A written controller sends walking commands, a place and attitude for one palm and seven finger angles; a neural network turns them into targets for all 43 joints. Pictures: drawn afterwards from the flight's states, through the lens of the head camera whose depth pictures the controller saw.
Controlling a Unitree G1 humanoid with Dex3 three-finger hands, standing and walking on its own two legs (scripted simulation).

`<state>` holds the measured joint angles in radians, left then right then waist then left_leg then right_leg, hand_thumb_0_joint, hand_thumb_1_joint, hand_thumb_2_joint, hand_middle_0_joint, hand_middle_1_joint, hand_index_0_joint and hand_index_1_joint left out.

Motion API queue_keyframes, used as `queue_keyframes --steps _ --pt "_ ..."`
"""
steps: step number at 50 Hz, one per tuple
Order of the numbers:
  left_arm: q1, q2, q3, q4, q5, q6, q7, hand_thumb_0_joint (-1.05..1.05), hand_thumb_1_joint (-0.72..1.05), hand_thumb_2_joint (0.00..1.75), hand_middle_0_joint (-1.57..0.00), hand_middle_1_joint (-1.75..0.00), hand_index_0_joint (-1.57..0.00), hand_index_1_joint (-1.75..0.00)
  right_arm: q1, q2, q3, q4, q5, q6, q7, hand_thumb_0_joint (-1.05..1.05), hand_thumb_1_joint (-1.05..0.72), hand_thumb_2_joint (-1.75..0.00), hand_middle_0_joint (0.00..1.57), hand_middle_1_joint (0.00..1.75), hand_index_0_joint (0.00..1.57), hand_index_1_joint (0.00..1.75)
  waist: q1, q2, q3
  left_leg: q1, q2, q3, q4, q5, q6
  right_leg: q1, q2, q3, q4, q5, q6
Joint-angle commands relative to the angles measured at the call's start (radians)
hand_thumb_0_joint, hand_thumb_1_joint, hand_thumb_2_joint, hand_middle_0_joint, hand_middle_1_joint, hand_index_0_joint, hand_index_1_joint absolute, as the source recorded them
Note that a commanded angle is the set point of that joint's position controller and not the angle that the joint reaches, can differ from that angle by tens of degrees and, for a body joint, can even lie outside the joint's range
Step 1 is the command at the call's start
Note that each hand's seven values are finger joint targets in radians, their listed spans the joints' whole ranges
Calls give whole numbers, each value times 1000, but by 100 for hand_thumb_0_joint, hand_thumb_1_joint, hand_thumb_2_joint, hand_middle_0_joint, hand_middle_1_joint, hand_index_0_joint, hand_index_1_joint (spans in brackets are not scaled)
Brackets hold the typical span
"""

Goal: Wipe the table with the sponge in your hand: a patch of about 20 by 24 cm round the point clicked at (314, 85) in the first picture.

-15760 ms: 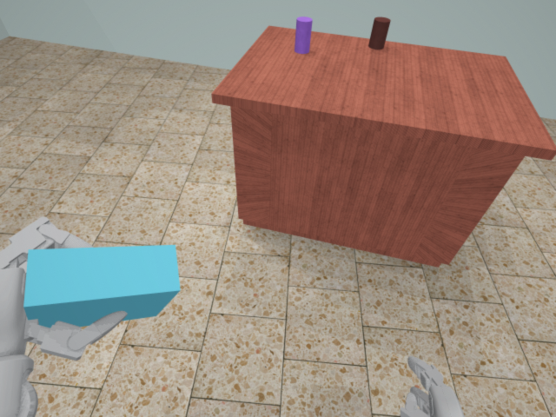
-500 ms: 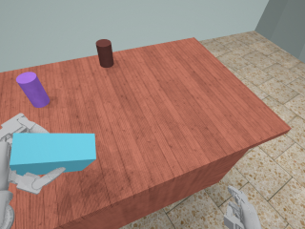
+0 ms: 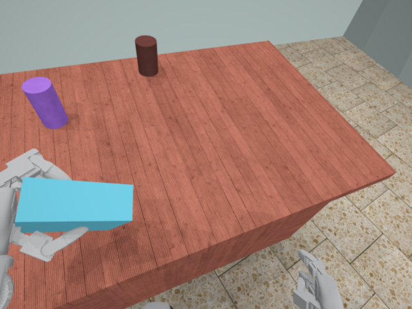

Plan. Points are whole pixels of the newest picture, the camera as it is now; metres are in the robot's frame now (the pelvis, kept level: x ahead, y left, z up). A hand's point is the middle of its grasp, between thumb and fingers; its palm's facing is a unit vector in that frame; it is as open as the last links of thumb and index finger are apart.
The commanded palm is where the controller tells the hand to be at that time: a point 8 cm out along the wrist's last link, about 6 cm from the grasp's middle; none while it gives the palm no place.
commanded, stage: come to a stop and stand still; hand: left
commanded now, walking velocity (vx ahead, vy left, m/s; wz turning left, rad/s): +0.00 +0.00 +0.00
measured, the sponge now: (91, 209) +0.23 +0.21 +0.10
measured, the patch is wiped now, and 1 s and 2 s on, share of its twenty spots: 0.00 0.00 0.00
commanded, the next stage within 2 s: look again from close up in 0.78 s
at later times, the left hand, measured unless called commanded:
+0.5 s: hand (49, 198) +0.22 +0.24 +0.15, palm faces +0.35 -0.84 -0.42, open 9.7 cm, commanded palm +0.16 +0.28 +0.18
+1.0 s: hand (64, 195) +0.23 +0.23 +0.15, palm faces +0.32 -0.84 -0.43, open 9.7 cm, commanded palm +0.17 +0.26 +0.18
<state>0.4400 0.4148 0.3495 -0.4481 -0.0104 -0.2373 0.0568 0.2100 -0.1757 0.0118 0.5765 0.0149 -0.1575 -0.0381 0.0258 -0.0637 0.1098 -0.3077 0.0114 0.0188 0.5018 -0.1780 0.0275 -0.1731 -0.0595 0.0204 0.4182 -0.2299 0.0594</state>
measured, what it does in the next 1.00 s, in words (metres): stands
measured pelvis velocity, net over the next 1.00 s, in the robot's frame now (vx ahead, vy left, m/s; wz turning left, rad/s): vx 0.01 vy -0.02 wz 0.01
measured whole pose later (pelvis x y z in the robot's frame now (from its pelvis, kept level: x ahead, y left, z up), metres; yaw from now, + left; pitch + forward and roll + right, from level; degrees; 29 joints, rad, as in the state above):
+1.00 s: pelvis +0.01 -0.02 +0.00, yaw +0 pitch -1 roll -2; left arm 0.46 0.38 0.35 -0.48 -0.03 -0.21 0.07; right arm 0.19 -0.19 0.01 0.58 0.02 -0.12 -0.04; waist 0.01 -0.01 0.08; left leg -0.29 0.04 0.00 0.48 -0.18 0.00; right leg -0.14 -0.03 0.00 0.38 -0.22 0.06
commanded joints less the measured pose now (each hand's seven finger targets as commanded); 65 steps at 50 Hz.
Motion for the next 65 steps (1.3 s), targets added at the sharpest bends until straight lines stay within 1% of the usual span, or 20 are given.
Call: queue_keyframes --steps 1,8,12,13,16,17,18,22,23,27,28,32,36,42,43,47,48,52,58,65 --pt "-189 176 161 -354 -22 -115 53 0 10 130 -120 -160 -120 -160 -78 -139 -50 -163 -3 -85 -13 0 -90 -90 20 30 20 30 -1 252 -227 55 80 -94 -167 -179 13 69 22 -25 -13 42 -73" --pt "-72 54 69 -237 -17 -81 44 0 10 130 -120 -160 -120 -160 -58 -146 -48 -121 -7 -88 10 0 -90 -90 20 30 20 30 -10 166 -234 121 73 -95 -144 -10 -11 22 34 -43 -49 95 -63" --pt "-101 141 158 -205 -9 -66 53 0 10 130 -120 -160 -120 -160 -95 -151 -50 -126 -2 -74 4 0 -90 -90 20 30 20 30 -9 153 -207 106 80 -89 -175 -49 -18 12 33 -35 -49 63 -58" --pt "-81 72 94 -167 -17 -64 40 0 10 130 -120 -160 -120 -160 -76 -135 -40 -127 -7 -60 3 0 -90 -90 20 30 20 30 -9 138 -180 73 77 -101 -176 -62 -12 17 35 -48 -70 69 -59" --pt "-121 124 128 -231 -20 -68 39 0 10 130 -120 -160 -120 -160 -81 -140 -46 -142 -5 -54 -2 0 -90 -90 20 30 20 30 -13 97 -194 82 66 -86 -152 -36 -14 40 18 -35 -79 105 -64" --pt "-132 166 173 -246 -16 -63 48 0 10 130 -120 -160 -120 -160 -108 -145 -45 -146 1 -55 -3 0 -90 -90 20 30 20 30 -11 129 -210 98 62 -74 -161 -56 -14 36 26 -32 -77 86 -61" --pt "-115 87 95 -234 -22 -64 36 0 10 130 -120 -160 -120 -160 -91 -132 -37 -148 -4 -47 -2 0 -90 -90 20 30 20 30 -12 136 -195 81 57 -81 -167 -51 -12 42 34 -48 -83 96 -61" --pt "-111 166 163 -318 -14 -67 50 0 10 130 -120 -160 -120 -160 -111 -143 -43 -159 0 -57 -4 0 -90 -90 20 30 20 30 -10 177 -227 91 51 -65 -149 -53 -10 67 28 -35 -72 118 -64" --pt "-82 104 109 -278 -23 -67 40 0 10 130 -120 -160 -120 -160 -93 -135 -39 -153 -5 -51 -4 0 -90 -90 20 30 20 30 -9 172 -212 78 46 -66 -149 -55 -9 63 31 -45 -86 116 -62" --pt "-47 153 168 -265 -20 -57 52 0 10 130 -120 -160 -120 -160 -97 -146 -51 -152 2 -48 -5 0 -90 -90 20 30 20 30 -11 151 -233 112 48 -62 -127 -11 -13 55 22 -30 -81 140 -65" --pt "-29 91 111 -219 -27 -54 40 0 10 130 -120 -160 -120 -160 -78 -140 -46 -146 -2 -38 -5 0 -90 -90 20 30 20 30 -11 125 -211 100 46 -61 -126 -5 -11 43 27 -42 -94 140 -62" --pt "-71 137 150 -225 -20 -45 50 0 10 130 -120 -160 -120 -160 -102 -151 -54 -147 5 -31 -10 0 -90 -90 20 30 20 30 -14 129 -190 109 48 -53 -121 -26 -15 11 19 -22 -99 120 -64" --pt "-87 113 112 -230 -27 -43 41 0 10 130 -120 -160 -120 -160 -90 -150 -58 -152 2 -26 -12 0 -90 -90 20 30 20 30 -14 85 -193 106 47 -55 -103 -14 -9 18 9 -16 -103 135 -67" --pt "-70 161 156 -275 -23 -37 55 0 10 130 -120 -160 -120 -160 -113 -149 -53 -156 6 -28 -15 0 -90 -90 20 30 20 30 -11 125 -203 115 46 -53 -117 -18 -11 22 16 -15 -89 123 -66" --pt "-56 104 106 -250 -32 -38 44 0 10 130 -120 -160 -120 -160 -99 -142 -48 -149 0 -22 -13 0 -90 -90 20 30 20 30 -12 120 -201 108 44 -52 -115 -19 -6 24 22 -27 -96 122 -64" --pt "-42 152 162 -262 -27 -32 54 0 10 130 -120 -160 -120 -160 -105 -148 -54 -153 6 -21 -13 0 -90 -90 20 30 20 30 -13 125 -204 123 51 -48 -110 4 -11 16 17 -12 -86 142 -68" --pt "-28 107 121 -233 -36 -34 43 0 10 130 -120 -160 -120 -160 -88 -142 -50 -146 1 -14 -12 0 -90 -90 20 30 20 30 -13 125 -207 115 50 -49 -114 2 -7 23 23 -30 -89 138 -63" --pt "-40 143 154 -253 -29 -25 52 0 10 130 -120 -160 -120 -160 -103 -144 -52 -152 7 -17 -12 0 -90 -90 20 30 20 30 -13 120 -220 135 57 -49 -108 46 -8 28 18 -19 -75 174 -65" --pt "-56 91 91 -242 -33 -22 42 0 10 130 -120 -160 -120 -160 -96 -144 -47 -147 2 -10 -12 0 -90 -90 20 30 20 30 -17 146 -198 111 57 -57 -128 9 -5 27 26 -39 -82 139 -59" --pt "-80 138 135 -335 -38 -33 51 0 10 130 -120 -160 -120 -160 -90 -137 -49 -168 4 -18 -17 0 -90 -90 20 30 20 30 -13 160 -205 133 88 -87 -142 89 -9 38 34 -46 -53 161 -57"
